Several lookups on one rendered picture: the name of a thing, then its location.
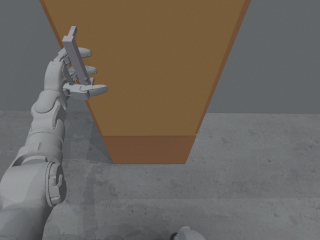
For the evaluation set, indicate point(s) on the robot right thigh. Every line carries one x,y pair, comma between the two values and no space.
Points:
189,235

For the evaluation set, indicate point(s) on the cupboard door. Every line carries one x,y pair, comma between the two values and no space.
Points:
158,58

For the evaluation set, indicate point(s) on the robot right shin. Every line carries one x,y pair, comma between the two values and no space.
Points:
184,229

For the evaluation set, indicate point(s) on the handle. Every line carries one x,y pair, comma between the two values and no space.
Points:
74,55

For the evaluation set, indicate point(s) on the left robot forearm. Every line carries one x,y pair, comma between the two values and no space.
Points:
46,136

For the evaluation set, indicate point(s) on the robot left upper arm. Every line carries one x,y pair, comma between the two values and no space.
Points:
28,195

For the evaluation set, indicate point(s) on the robot left hand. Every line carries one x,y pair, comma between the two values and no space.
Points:
57,77

